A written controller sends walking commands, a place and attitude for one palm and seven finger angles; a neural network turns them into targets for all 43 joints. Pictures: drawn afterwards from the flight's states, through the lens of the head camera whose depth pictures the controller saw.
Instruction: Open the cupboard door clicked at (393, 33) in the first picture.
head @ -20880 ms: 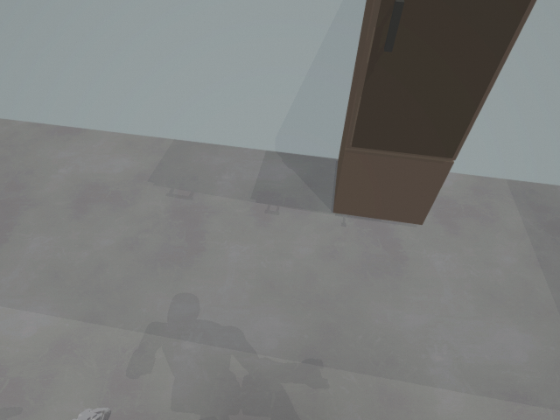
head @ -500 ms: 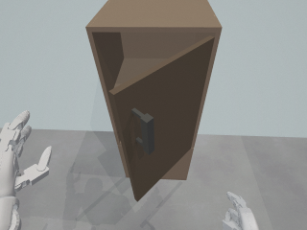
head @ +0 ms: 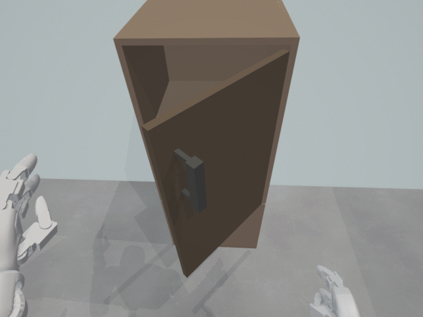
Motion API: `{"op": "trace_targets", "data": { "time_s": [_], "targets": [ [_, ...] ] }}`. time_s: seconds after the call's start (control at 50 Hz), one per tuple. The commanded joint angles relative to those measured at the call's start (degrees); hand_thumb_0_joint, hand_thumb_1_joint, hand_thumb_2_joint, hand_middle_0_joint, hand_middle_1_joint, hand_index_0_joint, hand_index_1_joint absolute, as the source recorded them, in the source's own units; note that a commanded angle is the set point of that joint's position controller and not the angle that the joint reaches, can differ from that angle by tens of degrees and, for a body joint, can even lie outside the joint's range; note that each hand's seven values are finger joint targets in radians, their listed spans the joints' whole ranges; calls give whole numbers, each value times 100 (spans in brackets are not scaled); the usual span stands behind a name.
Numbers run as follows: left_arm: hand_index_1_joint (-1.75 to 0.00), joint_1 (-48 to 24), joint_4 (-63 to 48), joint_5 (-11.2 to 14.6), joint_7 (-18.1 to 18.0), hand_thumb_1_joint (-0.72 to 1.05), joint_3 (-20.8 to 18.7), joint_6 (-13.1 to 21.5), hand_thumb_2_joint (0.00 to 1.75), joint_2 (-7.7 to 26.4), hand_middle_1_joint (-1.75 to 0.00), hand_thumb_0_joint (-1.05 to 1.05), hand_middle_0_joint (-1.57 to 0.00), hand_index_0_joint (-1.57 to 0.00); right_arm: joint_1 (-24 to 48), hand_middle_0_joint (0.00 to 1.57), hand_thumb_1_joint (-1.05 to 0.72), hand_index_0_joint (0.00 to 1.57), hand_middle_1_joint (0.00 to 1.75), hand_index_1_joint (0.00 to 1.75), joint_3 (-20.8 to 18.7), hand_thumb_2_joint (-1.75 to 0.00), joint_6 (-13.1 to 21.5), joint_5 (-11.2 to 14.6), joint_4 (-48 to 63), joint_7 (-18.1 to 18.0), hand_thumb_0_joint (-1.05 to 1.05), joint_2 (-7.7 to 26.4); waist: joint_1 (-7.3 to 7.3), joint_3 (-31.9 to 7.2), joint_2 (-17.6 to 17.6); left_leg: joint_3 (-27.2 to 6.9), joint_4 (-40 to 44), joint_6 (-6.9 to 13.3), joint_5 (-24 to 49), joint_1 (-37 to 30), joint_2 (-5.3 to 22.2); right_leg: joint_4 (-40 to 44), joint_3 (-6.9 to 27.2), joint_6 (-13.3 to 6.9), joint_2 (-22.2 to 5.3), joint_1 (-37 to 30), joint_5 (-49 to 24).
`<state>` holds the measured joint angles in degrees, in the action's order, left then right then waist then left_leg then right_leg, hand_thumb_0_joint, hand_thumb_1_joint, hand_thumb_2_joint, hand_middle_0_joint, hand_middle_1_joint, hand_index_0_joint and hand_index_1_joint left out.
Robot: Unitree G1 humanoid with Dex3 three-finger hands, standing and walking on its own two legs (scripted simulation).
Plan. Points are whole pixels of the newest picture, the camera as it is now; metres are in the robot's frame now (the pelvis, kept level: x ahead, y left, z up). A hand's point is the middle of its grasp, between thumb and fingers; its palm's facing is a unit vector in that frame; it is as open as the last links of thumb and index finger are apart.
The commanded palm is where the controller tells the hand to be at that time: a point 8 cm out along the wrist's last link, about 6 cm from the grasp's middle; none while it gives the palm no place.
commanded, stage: step back with the hand held close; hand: left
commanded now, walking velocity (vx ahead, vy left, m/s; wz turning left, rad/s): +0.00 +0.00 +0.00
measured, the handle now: (189, 180) +0.33 +0.09 +0.11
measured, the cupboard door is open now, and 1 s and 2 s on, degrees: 49 49 49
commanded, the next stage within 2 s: stop stepping back and stand still in 1.10 s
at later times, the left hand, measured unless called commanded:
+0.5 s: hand (23, 254) +0.15 +0.28 +0.15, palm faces +0.34 -0.80 -0.50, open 7.4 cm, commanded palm +0.08 +0.32 +0.17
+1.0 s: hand out of the picture +0.04 +0.33 +0.16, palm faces +0.49 -0.76 -0.43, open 7.4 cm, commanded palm -0.03 +0.35 +0.17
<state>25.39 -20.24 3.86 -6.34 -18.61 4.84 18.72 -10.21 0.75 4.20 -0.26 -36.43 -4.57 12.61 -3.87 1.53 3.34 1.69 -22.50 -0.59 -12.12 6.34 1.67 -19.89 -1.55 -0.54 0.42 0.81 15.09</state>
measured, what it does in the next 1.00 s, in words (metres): walks backwards: left foot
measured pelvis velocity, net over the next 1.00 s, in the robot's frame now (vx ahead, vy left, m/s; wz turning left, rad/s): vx -0.16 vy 0.05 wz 0.05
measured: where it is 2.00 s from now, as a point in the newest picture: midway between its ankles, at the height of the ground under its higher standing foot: outside the picture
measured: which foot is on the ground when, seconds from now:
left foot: down 0.00-0.76, up 0.78-0.86, down 0.88-1.00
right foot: down 0.00-0.90, up 0.92-1.00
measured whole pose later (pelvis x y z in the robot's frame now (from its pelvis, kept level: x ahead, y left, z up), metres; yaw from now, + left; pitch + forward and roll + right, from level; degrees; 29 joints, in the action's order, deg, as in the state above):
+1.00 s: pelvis -0.16 +0.05 -0.02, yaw +3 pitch -1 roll -3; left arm 27.6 -30.1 2.0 -9.5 -25.9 12.0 23.6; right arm -10.5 -0.6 6.1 -1.0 -35.2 -3.7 10.2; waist -0.3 4.3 0.0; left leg 0.2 -33.8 3.4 -8.9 24.2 0.6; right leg -56.7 2.6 1.5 4.3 26.7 24.7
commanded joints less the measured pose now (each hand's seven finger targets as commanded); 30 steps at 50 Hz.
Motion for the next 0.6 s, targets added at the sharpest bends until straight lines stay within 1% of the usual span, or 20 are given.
{"op": "trace_targets", "data": {
  "time_s": [0.0, 0.02, 0.04, 0.06, 0.08, 0.1, 0.12, 0.14, 0.18, 0.2, 0.28, 0.3, 0.34, 0.38, 0.4, 0.42, 0.46, 0.48, 0.5, 0.58],
  "targets": [
    [-30, -771, -1682, 21, -130, 90, -784, 474, 90, 1240, -30, 0, -20, -20, 830, 20, -90, 20, 30, 30, -208, -90, 356, 12, 960, -90, 0, 540, -23, -607, 77, 13, 127, 193, 1182, -555, -109, 387, 9, 35, -41, 449, -1345],
    [-30, -885, -1883, 4, -152, 90, -1427, 637, 90, 1913, -30, 0, -20, -20, 737, 20, -90, 20, 30, 30, -222, -90, 229, 46, 1109, -75, 0, 719, 212, -99, -65, -50, -194, 287, 1081, -179, 15, 638, 364, 67, -322, 1158, -1815],
    [-30, -283, -1427, -4, -84, 90, -1101, 615, 90, 1457, -30, 0, -20, -20, 732, 20, -90, 20, 30, 30, -224, -90, 120, 27, 1010, -61, 0, 627, 237, -243, -333, -118, -311, 269, 1085, -103, 19, 522, 313, 60, -447, 1065, -2008],
    [-30, -30, -1406, -24, -57, 90, -956, 601, 90, 1299, -30, 0, -20, -20, 698, 20, -90, 20, 30, 30, -248, -90, 41, 30, 1079, -40, 0, 645, 246, -351, -409, -69, -373, 253, 1191, -89, 31, 422, 306, 72, -484, 1058, -2237],
    [-30, 94, -1435, -27, -52, 90, -907, 602, 90, 1248, -30, 0, -20, -20, 676, 20, -90, 20, 30, 30, -269, -90, -21, 41, 1125, -31, 0, 655, 268, -481, -346, -45, -416, 249, 1379, -93, 59, 303, 272, 90, -512, 1036, -2437],
    [-30, 167, -1455, -27, -52, 90, -891, 612, 90, 1234, -30, 0, -20, -20, 675, 20, -90, 20, 30, 30, -292, -90, -71, 52, 1156, -43, 0, 673, 273, -582, -190, -56, -422, 236, 1656, -82, 85, 183, 204, 100, -511, 960, -2606],
    [-30, 275, -1470, -23, -62, 90, -908, 607, 90, 1242, -30, 0, -20, -20, 634, 20, -90, 20, 30, 30, -300, -90, -120, 66, 1200, -44, 0, 666, 286, -737, -161, -36, -425, 226, 1854, -155, 135, 99, 199, 116, -492, 970, -2646],
    [-30, 361, -1478, -20, -77, 90, -959, 602, 90, 1291, -30, 0, -20, -20, 612, 20, -90, 20, 30, 30, -323, -90, -162, 79, 1234, -52, 0, 677, 287, -863, -176, -24, -452, 223, 2017, -197, 170, 29, 192, 136, -484, 963, -2725],
    [-30, 423, -1533, -16, -99, 90, -1004, 581, 90, 1349, -30, 0, -20, -20, 592, 20, -90, 20, 30, 30, -353, -90, -247, 106, 1308, -60, 0, 676, 309, -986, -401, -20, -496, 212, 2216, -178, 224, -85, 191, 159, -469, 954, -2908],
    [-30, 458, -1565, -8, -122, 90, -1077, 571, 90, 1427, -30, 0, -20, -20, 628, 20, -90, 20, 30, 30, -362, -90, -282, 115, 1316, -80, 0, 675, 299, -1032, -356, -44, -506, 206, 2317, -115, 233, -146, 164, 155, -486, 873, -2985],
    [-30, 524, -1801, -4, -187, 90, -1189, 578, 90, 1546, -30, 0, -20, -20, 586, 20, -90, 20, 30, 30, -388, -90, -343, 146, 1452, -93, 0, 664, 305, -1068, -386, -50, -488, 188, 2160, 57, 289, -290, 207, 167, -446, 990, -2679],
    [-30, 525, -1918, -8, -206, 90, -1242, 593, 90, 1613, -30, 0, -20, -20, 621, 20, -90, 20, 30, 30, -394, -90, -353, 143, 1464, -109, 0, 688, 296, -1087, -223, -96, -458, 195, 2134, 145, 301, -334, 209, 157, -455, 940, -2594],
    [-30, 633, -2060, -12, -238, 90, -1250, 631, 90, 1593, -30, 0, -20, -20, 568, 20, -90, 20, 30, 30, -393, -90, -329, 145, 1509, -105, 0, 683, 298, -1106, -95, -152, -397, 201, 1955, 279, 352, -421, 236, 151, -400, 966, -2297],
    [-30, 675, -2118, -12, -264, 90, -1262, 672, 90, 1569, -30, 0, -20, -20, 545, 20, -90, 20, 30, 30, -392, -90, -292, 140, 1536, -95, 0, 701, 303, -1002, -5, -250, -263, 212, 1523, 572, 400, -470, 235, 150, -332, 992, -1746],
    [-30, 687, -2132, -19, -280, 90, -1303, 689, 90, 1599, -30, 0, -20, -20, 558, 20, -90, 20, 30, 30, -398, -90, -275, 134, 1527, -96, 0, 726, 295, -943, 101, -353, -148, 231, 1218, 775, 430, -488, 218, 145, -312, 941, -1422],
    [-30, 766, -2121, -26, -294, 90, -1322, 731, 90, 1568, -30, 0, -20, -20, 541, 20, -90, 20, 30, 30, -395, -90, -242, 141, 1531, -93, 0, 698, 305, -904, 101, -347, -86, 243, 842, 910, 468, -525, 250, 138, -287, 967, -1189],
    [-30, 767, -2121, -45, -312, 90, -1318, 805, 90, 1509, -30, 0, -20, -20, 506, 20, -90, 20, 30, 30, -387, -90, -175, 131, 1542, -76, 0, 731, 338, -694, 248, -465, 118, 286, -249, 1434, 515, -594, 286, 113, -246, 964, -604],
    [-30, 742, -2124, -62, -327, 90, -1329, 847, 90, 1494, -30, 0, -20, -20, 474, 20, -90, 20, 30, 30, -383, -90, -133, 127, 1545, -73, 0, 747, 348, -611, 230, -559, 236, 318, -759, 1736, 547, -663, 271, 112, -209, 900, -346],
    [-30, 682, -2179, -90, -329, 90, -1344, 892, 90, 1498, -30, 0, -20, -20, 491, 20, -90, 20, 30, 30, -397, -90, -85, 118, 1546, -82, 0, 789, 352, -585, 423, -672, 401, 359, -1217, 2020, 605, -770, 253, 122, -160, 757, -144],
    [-30, 598, -2237, -174, -347, 90, -1425, 1031, 90, 1395, -30, 0, -20, -20, 399, 20, -90, 20, 30, 30, -404, -90, 141, 99, 1530, -62, 0, 807, 325, -568, 778, -995, 864, 523, -2337, 3033, 868, -1563, 85, 147, 105, 136, 38]
  ]
}}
